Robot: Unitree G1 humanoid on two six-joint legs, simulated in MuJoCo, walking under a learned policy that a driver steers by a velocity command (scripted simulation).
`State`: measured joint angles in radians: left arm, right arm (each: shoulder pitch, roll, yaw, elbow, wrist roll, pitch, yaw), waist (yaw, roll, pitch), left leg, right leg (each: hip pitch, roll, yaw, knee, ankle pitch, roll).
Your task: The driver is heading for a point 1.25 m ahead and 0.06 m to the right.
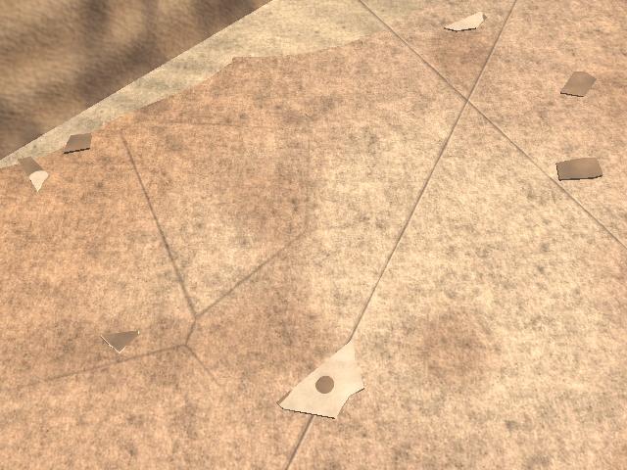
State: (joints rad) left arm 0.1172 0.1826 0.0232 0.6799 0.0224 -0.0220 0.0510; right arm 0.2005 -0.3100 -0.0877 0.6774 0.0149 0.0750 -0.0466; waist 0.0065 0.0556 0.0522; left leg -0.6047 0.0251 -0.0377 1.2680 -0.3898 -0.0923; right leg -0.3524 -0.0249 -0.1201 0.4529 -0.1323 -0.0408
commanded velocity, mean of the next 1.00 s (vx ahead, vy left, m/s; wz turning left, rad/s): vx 0.00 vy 0.00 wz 0.12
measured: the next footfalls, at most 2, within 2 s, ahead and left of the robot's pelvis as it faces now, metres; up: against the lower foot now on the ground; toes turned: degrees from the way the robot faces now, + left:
left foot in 0.20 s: +0.06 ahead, +0.14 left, +0.00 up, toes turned +5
right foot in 0.46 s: +0.11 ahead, -0.06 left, +0.00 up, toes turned +4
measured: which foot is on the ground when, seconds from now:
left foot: up 0.00-0.18, down 0.20-1.00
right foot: down 0.00-0.18, up 0.20-0.44, down 0.46-1.00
